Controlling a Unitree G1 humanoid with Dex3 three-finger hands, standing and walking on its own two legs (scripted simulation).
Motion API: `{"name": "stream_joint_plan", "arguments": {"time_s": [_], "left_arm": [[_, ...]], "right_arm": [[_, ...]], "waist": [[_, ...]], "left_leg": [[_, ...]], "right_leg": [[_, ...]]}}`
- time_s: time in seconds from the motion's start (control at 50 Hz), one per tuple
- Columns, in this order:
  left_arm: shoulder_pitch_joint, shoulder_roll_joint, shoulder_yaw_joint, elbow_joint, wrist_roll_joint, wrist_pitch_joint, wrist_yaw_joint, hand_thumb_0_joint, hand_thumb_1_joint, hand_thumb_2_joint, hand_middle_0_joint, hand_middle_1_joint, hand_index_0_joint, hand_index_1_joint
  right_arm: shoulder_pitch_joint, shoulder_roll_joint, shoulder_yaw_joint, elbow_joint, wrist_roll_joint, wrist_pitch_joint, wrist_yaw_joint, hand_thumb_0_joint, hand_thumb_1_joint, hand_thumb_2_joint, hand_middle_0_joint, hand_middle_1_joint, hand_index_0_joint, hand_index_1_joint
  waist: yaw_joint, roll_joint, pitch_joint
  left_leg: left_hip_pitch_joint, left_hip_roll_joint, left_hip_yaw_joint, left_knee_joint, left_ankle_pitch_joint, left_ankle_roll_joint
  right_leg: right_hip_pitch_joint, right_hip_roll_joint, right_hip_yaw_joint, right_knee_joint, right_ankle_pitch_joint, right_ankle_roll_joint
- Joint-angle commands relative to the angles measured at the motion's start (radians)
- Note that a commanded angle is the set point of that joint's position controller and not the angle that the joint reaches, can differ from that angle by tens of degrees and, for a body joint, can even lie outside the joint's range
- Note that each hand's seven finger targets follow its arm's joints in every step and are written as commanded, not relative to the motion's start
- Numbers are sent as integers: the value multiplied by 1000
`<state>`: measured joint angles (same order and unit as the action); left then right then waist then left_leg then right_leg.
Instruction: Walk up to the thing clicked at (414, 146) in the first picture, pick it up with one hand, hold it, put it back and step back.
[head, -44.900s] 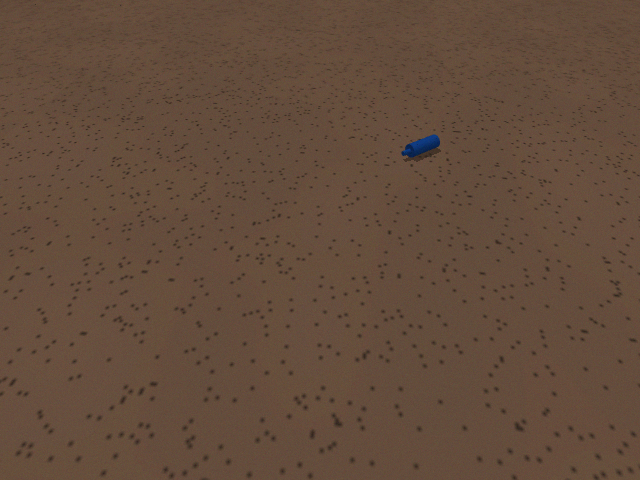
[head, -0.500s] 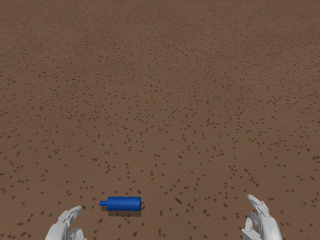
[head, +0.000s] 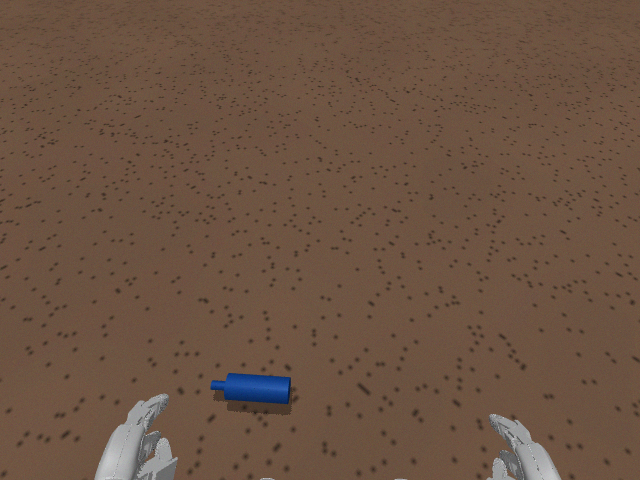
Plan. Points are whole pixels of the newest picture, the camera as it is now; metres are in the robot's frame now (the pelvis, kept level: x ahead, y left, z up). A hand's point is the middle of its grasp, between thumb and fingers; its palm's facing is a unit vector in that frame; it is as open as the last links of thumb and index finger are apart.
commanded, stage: stand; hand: left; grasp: from above
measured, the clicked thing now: (250, 387) +0.48 +0.21 -0.69
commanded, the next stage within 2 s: none
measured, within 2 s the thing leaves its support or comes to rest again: neither
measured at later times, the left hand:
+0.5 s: hand out of the picture +0.03 +0.24 -0.12, palm faces +0.05 -0.94 -0.33, open 7.4 cm
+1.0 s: hand out of the picture +0.05 +0.24 -0.10, palm faces +0.03 -0.94 -0.35, open 7.4 cm
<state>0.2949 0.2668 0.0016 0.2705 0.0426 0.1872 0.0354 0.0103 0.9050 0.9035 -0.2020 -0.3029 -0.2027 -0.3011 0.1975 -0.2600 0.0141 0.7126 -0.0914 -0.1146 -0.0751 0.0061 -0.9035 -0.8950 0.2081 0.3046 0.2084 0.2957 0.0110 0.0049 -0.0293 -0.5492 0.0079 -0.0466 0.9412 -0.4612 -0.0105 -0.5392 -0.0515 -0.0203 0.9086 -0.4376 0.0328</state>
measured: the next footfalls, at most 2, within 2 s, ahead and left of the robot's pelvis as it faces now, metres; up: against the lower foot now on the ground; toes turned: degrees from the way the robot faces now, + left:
none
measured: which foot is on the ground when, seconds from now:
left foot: down 0.00-1.00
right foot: down 0.00-1.00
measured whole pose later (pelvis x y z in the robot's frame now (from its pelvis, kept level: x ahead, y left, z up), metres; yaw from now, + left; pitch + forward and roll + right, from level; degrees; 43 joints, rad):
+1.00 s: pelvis +0.00 -0.01 +0.06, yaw +1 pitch -4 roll +0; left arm 0.15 0.30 0.04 1.14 0.03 0.00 0.02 0.01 0.91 0.90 -0.20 -0.30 -0.20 -0.30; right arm 0.16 -0.32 -0.03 1.12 -0.03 0.00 -0.01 0.00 -0.91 -0.90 0.21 0.30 0.21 0.30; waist 0.01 0.02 0.07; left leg -0.11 0.01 -0.05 0.39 -0.20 -0.02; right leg -0.11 -0.05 -0.04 0.38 -0.19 0.03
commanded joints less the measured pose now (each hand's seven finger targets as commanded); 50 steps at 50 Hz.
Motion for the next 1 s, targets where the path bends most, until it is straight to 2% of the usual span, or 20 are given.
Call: {"name": "stream_joint_plan", "arguments": {"time_s": [0.0,0.1,0.14,0.16,0.18,0.24,0.26,0.34,0.38,0.4,0.42,0.46,0.52,0.64,0.66,0.68,0.74,0.82,0.92,0.98], "left_arm": [[-62,180,92,140,18,-136,6,0,900,900,-200,-300,-200,-301],[-101,163,91,340,9,-172,8,0,900,900,-200,-300,-200,-301],[-107,155,91,408,7,-181,7,0,900,900,-200,-300,-200,-301],[-99,154,90,436,3,-186,5,0,900,900,-200,-300,-200,-301],[-96,164,92,470,8,-188,6,0,900,900,-200,-300,-200,-301],[-111,186,95,541,0,-201,6,0,900,900,-200,-300,-200,-301],[-106,182,92,564,-2,-201,8,0,900,900,-200,-300,-200,-301],[-110,182,84,645,-9,-195,9,0,900,900,-200,-300,-200,-301],[-98,185,82,682,-7,-196,9,0,900,900,-200,-300,-200,-301],[-102,189,81,698,-8,-194,7,0,900,900,-200,-300,-200,-301],[-101,190,81,712,-8,-194,8,0,900,900,-200,-300,-200,-301],[-98,194,78,734,-7,-198,8,0,900,900,-200,-300,-200,-301],[-110,194,74,761,-9,-199,9,0,900,900,-200,-300,-200,-301],[-130,206,73,794,-11,-197,6,0,900,900,-200,-300,-200,-301],[-131,210,74,796,-10,-197,7,0,900,900,-200,-300,-200,-301],[-128,209,71,803,-10,-197,6,0,900,900,-200,-300,-200,-301],[-144,220,74,806,-12,-197,2,0,900,900,-200,-300,-200,-301],[-161,225,74,812,-12,-197,0,0,900,900,-200,-300,-200,-301],[-175,234,73,815,-15,-201,-2,0,900,900,-200,-300,-200,-301],[-180,236,73,818,-19,-202,-4,0,900,900,-200,-300,-200,-301]], "right_arm": [[-27,-181,-96,-29,37,22,47,0,-900,-900,200,300,200,300],[-51,-190,-105,55,34,47,60,0,-900,-900,200,300,200,300],[-54,-194,-106,80,34,58,56,0,-900,-900,200,300,200,300],[-49,-198,-106,93,36,60,54,0,-900,-900,200,300,200,300],[-59,-194,-106,109,39,67,53,0,-900,-900,200,300,200,300],[-22,-194,-105,153,46,77,47,0,-900,-900,200,300,200,300],[-32,-198,-104,168,48,78,45,0,-900,-900,200,300,200,300],[-29,-210,-99,214,53,89,40,0,-900,-900,200,300,200,300],[-40,-211,-97,231,58,89,40,0,-900,-900,200,300,200,300],[-31,-210,-95,242,59,90,40,0,-900,-900,200,300,200,300],[-37,-214,-94,248,60,91,39,0,-900,-900,200,300,200,300],[-34,-210,-92,265,64,90,39,0,-900,-900,200,300,200,300],[-36,-209,-90,285,64,92,39,0,-900,-900,200,300,200,300],[-40,-214,-83,312,66,97,42,0,-900,-900,200,300,200,300],[-50,-216,-84,312,65,97,42,0,-900,-900,200,300,200,300],[-59,-215,-83,315,66,99,44,0,-900,-900,200,300,200,300],[-47,-219,-80,324,64,102,47,0,-900,-900,200,300,200,300],[-60,-225,-77,328,66,102,48,0,-900,-900,200,300,200,300],[-68,-227,-73,338,69,98,50,0,-900,-900,200,300,200,300],[-70,-237,-71,345,69,100,50,0,-900,-900,200,300,200,300]], "waist": [[14,-62,-84],[23,26,-39],[20,41,-7],[23,61,-15],[23,33,15],[0,4,1],[6,10,-4],[4,44,59],[9,40,50],[4,36,72],[8,35,66],[7,14,57],[5,4,62],[4,0,101],[6,-2,87],[9,-14,113],[2,3,116],[2,2,111],[2,-6,86],[3,3,90]], "left_leg": [[132,-2,-18,-213,234,63],[187,43,-90,-341,237,75],[180,52,-106,-389,202,74],[208,57,-113,-404,228,75],[194,49,-104,-411,202,68],[270,41,-77,-418,272,59],[304,47,-78,-424,305,57],[284,65,-105,-536,231,53],[319,73,-107,-555,249,50],[303,71,-108,-583,212,45],[319,75,-107,-586,222,47],[369,72,-93,-580,308,39],[382,73,-83,-587,324,39],[369,75,-87,-630,257,32],[383,77,-84,-624,283,32],[377,73,-86,-629,263,29],[343,74,-84,-646,208,30],[352,77,-85,-647,216,30],[388,83,-78,-635,284,30],[379,82,-76,-639,274,28]], "right_leg": [[161,-49,103,-229,140,-90],[201,-23,42,-255,164,-50],[230,-18,33,-288,152,-48],[247,-18,28,-296,181,-45],[257,-25,37,-339,172,-49],[290,-48,61,-396,238,-55],[301,-52,60,-411,267,-55],[354,-40,45,-468,227,-43],[374,-43,39,-486,245,-41],[381,-41,38,-493,231,-38],[393,-46,39,-502,243,-38],[392,-55,45,-523,271,-40],[411,-61,49,-552,272,-37],[415,-60,47,-581,238,-32],[415,-63,48,-585,248,-34],[396,-56,45,-598,210,-29],[418,-59,50,-601,195,-30],[415,-61,54,-609,185,-32],[421,-68,59,-616,219,-35],[426,-66,62,-621,224,-33]]}}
